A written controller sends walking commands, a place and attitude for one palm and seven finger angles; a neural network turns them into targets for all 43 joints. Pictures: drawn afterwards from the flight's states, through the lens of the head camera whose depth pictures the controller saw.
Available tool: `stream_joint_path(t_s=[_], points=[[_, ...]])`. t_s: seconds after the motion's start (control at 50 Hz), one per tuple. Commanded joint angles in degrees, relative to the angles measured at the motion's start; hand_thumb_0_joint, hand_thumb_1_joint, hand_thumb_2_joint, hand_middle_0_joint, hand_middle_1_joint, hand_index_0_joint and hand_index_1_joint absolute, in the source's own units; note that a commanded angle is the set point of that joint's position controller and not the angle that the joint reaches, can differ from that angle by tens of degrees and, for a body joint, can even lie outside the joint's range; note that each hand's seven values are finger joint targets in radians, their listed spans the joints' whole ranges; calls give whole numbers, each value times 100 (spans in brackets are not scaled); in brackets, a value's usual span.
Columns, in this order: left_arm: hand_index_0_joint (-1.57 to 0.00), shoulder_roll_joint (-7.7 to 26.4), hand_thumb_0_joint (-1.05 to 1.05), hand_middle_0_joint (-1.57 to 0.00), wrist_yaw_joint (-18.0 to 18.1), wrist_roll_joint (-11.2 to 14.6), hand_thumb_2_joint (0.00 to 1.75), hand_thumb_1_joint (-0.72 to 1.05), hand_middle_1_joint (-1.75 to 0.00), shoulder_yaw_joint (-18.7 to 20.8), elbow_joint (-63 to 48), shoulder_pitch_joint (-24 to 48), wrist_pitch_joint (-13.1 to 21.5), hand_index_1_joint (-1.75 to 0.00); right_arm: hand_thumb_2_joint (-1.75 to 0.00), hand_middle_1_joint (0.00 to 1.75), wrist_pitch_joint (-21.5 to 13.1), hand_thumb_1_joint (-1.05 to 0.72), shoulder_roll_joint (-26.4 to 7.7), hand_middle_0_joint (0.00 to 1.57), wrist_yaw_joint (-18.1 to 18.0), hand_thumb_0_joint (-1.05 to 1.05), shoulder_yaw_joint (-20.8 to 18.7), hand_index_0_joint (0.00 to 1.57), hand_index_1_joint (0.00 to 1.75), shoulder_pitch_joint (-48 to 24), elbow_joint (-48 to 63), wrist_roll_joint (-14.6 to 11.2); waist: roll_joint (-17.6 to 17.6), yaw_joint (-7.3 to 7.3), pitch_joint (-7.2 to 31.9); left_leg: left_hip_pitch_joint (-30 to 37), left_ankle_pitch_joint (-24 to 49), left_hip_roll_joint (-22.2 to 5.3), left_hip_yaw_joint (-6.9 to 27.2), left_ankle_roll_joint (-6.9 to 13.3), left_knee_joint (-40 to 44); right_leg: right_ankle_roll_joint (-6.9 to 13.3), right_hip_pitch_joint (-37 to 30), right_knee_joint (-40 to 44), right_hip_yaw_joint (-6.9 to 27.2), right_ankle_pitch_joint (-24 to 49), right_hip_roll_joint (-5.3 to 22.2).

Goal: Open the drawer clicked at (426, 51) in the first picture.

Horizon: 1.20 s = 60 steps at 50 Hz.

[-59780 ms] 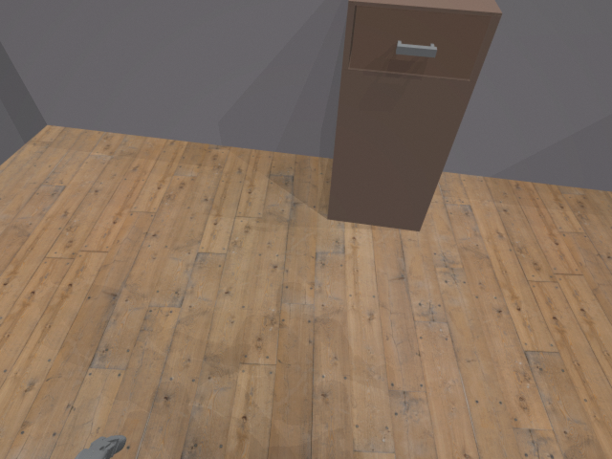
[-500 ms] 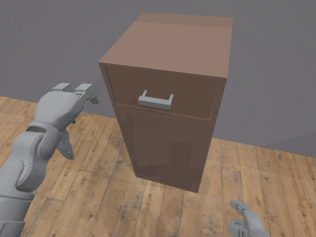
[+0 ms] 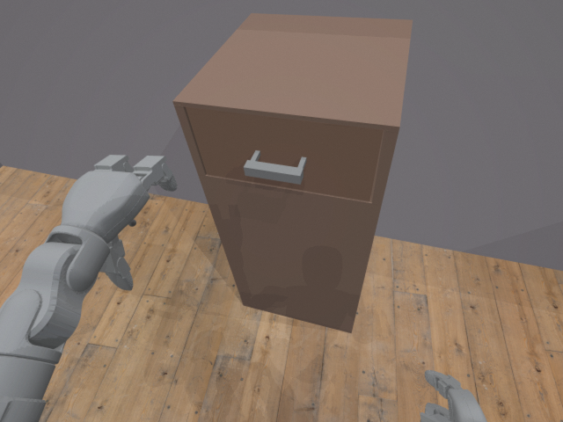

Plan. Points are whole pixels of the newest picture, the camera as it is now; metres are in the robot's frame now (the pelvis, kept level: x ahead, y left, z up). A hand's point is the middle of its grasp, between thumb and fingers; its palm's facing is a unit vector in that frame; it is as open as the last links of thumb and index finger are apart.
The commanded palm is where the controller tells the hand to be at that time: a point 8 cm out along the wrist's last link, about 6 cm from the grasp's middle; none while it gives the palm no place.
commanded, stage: move the hooked fingers above the handle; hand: left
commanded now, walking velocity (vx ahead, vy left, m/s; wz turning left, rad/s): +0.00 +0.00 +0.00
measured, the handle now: (276, 165) +0.56 +0.09 +0.03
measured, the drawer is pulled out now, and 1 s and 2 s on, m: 0.00 0.00 0.00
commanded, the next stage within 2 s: none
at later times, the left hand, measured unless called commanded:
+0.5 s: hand (198, 206) +0.38 +0.18 +0.10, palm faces -0.07 -0.05 -1.00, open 13.9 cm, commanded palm +0.36 +0.19 +0.18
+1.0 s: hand (247, 195) +0.42 +0.11 +0.08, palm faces -0.11 -0.05 -0.99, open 13.8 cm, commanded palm +0.43 +0.15 +0.16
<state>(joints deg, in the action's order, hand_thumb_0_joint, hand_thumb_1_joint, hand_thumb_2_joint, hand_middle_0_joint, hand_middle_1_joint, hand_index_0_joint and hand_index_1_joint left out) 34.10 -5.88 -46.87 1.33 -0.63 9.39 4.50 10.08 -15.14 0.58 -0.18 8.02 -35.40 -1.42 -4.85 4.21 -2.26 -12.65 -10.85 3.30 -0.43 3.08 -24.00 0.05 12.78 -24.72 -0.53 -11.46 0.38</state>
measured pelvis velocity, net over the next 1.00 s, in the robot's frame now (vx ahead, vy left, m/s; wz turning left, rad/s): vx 0.04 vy -0.02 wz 0.00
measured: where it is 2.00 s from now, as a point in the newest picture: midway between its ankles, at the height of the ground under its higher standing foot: outside the picture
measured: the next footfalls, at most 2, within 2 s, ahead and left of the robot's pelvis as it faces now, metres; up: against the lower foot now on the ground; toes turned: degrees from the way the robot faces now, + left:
none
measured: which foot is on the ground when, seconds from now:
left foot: down 0.00-1.00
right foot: down 0.00-1.00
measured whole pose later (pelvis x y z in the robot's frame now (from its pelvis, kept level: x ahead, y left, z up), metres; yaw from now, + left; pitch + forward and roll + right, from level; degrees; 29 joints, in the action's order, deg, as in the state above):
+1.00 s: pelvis +0.04 -0.02 -0.01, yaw +0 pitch +5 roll +1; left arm 24.3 -4.6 -51.9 -15.0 17.1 27.1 3.9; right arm 12.0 -14.7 -0.9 -1.0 9.2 -35.5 -1.5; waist -3.6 1.6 1.7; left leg -17.3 -15.7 2.4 -0.2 1.7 -27.6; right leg 1.6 18.3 -29.9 -0.8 -17.1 -0.6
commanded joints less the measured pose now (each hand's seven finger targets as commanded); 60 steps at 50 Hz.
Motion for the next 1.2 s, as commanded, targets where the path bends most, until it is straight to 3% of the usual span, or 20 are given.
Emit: stream_joint_path(t_s=[0.0, 0.06, 0.1, 0.2, 0.26, 0.32, 0.42, 0.5, 0.52, 0.6, 0.64, 0.7, 0.76, 0.82, 0.88, 0.9, 1.0, 1.08, 1.1, 1.18], points=[[-30, 882, 0, -30, 25, 0, 30, -50, -120, 221, -1176, 1913, 166, -120, -90, 30, -328, -90, -647, 20, -86, 0, -182, 20, 30, -774, 963, 40, 329, -168, 1334, 358, 288, -242, 155, -119, 432, 176, -325, 414, 12, -25, -124], [-30, 1014, 0, -30, 125, -65, 30, -50, -120, 319, -964, 2350, 367, -120, -90, 30, -359, -90, -617, 20, -164, 0, -167, 20, 30, -663, 852, 62, 352, -167, 1347, 364, 286, -218, 157, -125, 430, 184, -276, 425, -3, -47, -113], [-30, 1400, 0, -30, 281, -102, 30, -50, -120, 730, -763, 2590, 485, -120, -90, 30, -374, -90, -642, 20, -193, 0, -168, 20, 30, -610, 763, 68, 333, -97, 1449, 342, 433, -213, 173, -136, 398, 201, -355, 405, 7, 35, -136], [-30, 1209, 0, -30, 655, -150, 30, -50, -120, 738, -456, 2755, 427, -120, -90, 30, -340, -90, -544, 20, -132, 0, -177, 20, 30, -568, 708, 65, 67, 14, 1898, 381, 1060, -185, 77, -194, 240, 236, -545, 222, 38, 589, -105], [-30, 994, 0, -30, 675, -201, 30, -50, -120, 562, -67, 2380, 129, -120, -90, 30, -243, -90, -563, 20, -65, 0, -179, 20, 30, -571, 732, 60, 297, 54, 1800, 177, 1210, -179, -18, -187, 211, 229, -643, 163, 58, 894, -61], [-30, 519, 0, -30, 454, -311, 30, -50, -120, -31, 171, 2348, -192, -120, -90, 30, -132, -90, -606, 20, -16, 0, -170, 20, 30, -624, 797, 8, 605, -62, 1650, 66, 1137, -193, -90, -163, 206, 200, -558, 170, 64, 924, -48], [-30, 355, 0, -30, 123, -352, 30, -50, -120, -444, -348, 2757, -137, -120, -90, 30, -124, -90, -615, 20, -51, 0, -204, 20, 30, -605, 940, 26, 666, -173, 2018, 273, 1306, -136, -70, -77, 72, 181, -629, 74, 126, 1272, -46], [-30, 941, 0, -30, 344, -274, 30, -50, -120, 203, -825, 2997, 327, -120, -90, 30, -189, -90, -591, 20, -133, 0, -251, 20, 30, -487, 875, 81, 405, -74, 2402, 428, 1687, -110, 8, -76, -35, 202, -821, -54, 169, 1632, -78], [-30, 900, 0, -30, 459, -279, 30, -50, -120, 214, -798, 3096, 409, -120, -90, 30, -201, -90, -553, 20, -141, 0, -247, 20, 30, -429, 817, 90, 299, -59, 2441, 430, 1843, -105, 9, -86, -51, 208, -815, -98, 166, 1753, -61], [-30, 963, 0, -30, 937, -285, 30, -50, -120, 558, 35, 3098, 306, -120, -90, 30, -182, -90, -529, 20, -124, 0, -268, 20, 30, -267, 615, 42, 485, -10, 2119, 194, 1858, -128, -61, -140, -93, 215, -625, -124, 134, 1749, -95], [-30, 796, 0, -30, 1086, -394, 30, -50, -120, 414, 506, 3173, 89, -120, -90, 30, -152, -90, -512, 20, -104, 0, -260, 20, 30, -276, 548, 26, 642, -35, 1969, 23, 1683, -145, -131, -147, -73, 206, -558, -136, 129, 1642, -66], [-30, 579, 0, -30, 1080, -581, 30, -50, -120, 71, 743, 3264, -290, -120, -90, 30, -91, -90, -562, 20, -50, 0, -268, 20, 30, -342, 579, 14, 583, -71, 2213, 45, 1775, -146, -191, -145, -113, 212, -655, -181, 167, 1799, -66], [-30, 143, 0, -30, 760, -681, 30, -50, -120, -586, 582, 3337, -540, -120, -90, 30, 9, -90, -602, 20, -14, 0, -293, 20, 30, -381, 708, -1, 522, -213, 2381, 164, 1924, -135, -185, -111, -198, 201, -624, -250, 158, 2053, -56], [-30, -291, 0, -30, 352, -547, 30, -50, -120, -1137, 459, 3517, -537, -120, -90, 30, 18, -90, -597, 20, -32, 0, -302, 20, 30, -338, 820, -11, 734, -391, 2342, 330, 1886, -143, -115, -55, -280, 168, -427, -253, 130, 2043, -67], [-30, -117, 0, -30, 233, -471, 30, -50, -120, -1039, 440, 3952, -262, -120, -90, 30, 12, -90, -593, 20, -123, 0, -284, 20, 30, -234, 784, 9, 773, -421, 2215, 298, 1626, -108, -52, -41, -286, 174, -278, -244, 135, 1852, -79], [-30, 95, 0, -30, 274, -466, 30, -50, -120, -837, 371, 4155, -129, -120, -90, 30, -3, -90, -607, 20, -156, 0, -283, 20, 30, -204, 778, 22, 739, -404, 2275, 281, 1610, -102, -43, -51, -318, 186, -303, -261, 146, 1805, -82], [-30, 697, 0, -30, 968, -535, 30, -50, -120, 8, 1144, 4794, 245, -120, -90, 30, -57, -90, -513, 20, -246, 0, -275, 20, 30, 138, 513, 57, 584, -237, 2437, 89, 1809, -94, -41, -117, -390, 246, -306, -427, 104, 1771, -94], [-30, 314, 0, -30, 1506, -789, 30, -50, -120, -250, 2030, 5284, -15, -120, -90, 30, -85, -90, -437, 20, -208, 0, -287, 20, 30, 245, 329, 59, 387, -292, 2498, -23, 1815, -137, -145, -172, -467, 281, 3, -552, 52, 1637, -131], [-30, 426, 0, -30, 1579, -870, 30, -50, -120, -146, 2311, 5296, -146, -120, -90, 30, -77, -90, -466, 20, -192, 0, -302, 20, 30, 281, 302, 60, 451, -285, 2594, -126, 1798, -136, -152, -183, -465, 284, -86, -549, 61, 1603, -140], [-30, -289, 0, -30, 1413, -1070, 30, -50, -120, -977, 2971, 5601, -677, -120, -90, 30, -10, -90, -570, 20, -128, 0, -391, 20, 30, 390, 290, 39, 468, -513, 2752, -14, 1802, -204, -195, -143, -547, 266, 150, -569, 45, 1671, -134]])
